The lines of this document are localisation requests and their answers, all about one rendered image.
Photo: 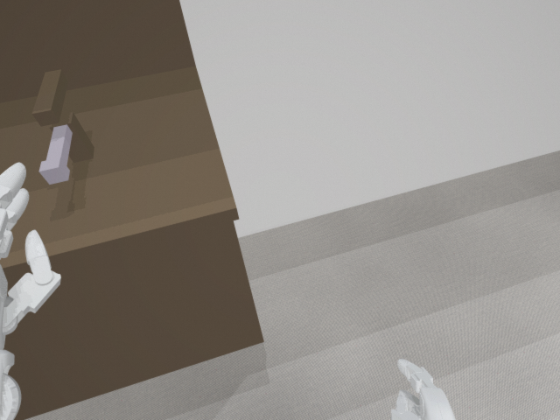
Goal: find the counter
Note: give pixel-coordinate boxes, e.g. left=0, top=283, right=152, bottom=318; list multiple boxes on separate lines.
left=0, top=0, right=264, bottom=420

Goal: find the left robot forearm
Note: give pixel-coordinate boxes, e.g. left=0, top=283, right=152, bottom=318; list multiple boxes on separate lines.
left=0, top=350, right=21, bottom=420

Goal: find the robot left hand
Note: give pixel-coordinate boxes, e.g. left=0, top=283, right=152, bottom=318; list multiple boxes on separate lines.
left=0, top=163, right=61, bottom=350

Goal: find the robot right hand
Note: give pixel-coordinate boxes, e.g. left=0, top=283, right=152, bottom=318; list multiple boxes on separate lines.
left=391, top=359, right=456, bottom=420

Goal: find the tap lever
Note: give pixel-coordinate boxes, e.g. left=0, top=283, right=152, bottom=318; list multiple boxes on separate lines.
left=39, top=125, right=73, bottom=185

